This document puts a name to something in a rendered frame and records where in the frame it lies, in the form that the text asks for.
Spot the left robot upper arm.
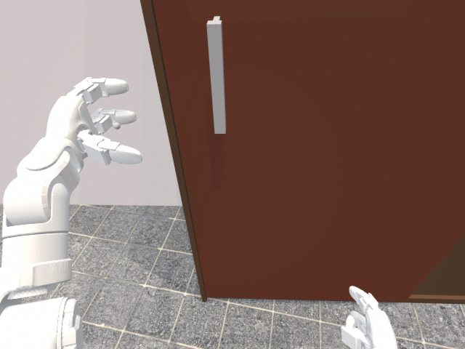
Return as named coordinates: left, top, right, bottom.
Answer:
left=0, top=297, right=84, bottom=349

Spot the left robot forearm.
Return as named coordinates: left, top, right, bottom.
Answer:
left=0, top=136, right=84, bottom=315

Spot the right robot hand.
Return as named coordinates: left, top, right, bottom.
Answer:
left=341, top=286, right=398, bottom=349

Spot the wardrobe door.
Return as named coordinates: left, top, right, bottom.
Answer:
left=413, top=234, right=465, bottom=295
left=153, top=0, right=465, bottom=302

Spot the left robot hand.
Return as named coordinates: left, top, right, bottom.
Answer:
left=46, top=77, right=142, bottom=165

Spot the handle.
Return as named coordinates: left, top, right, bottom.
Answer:
left=206, top=16, right=226, bottom=134

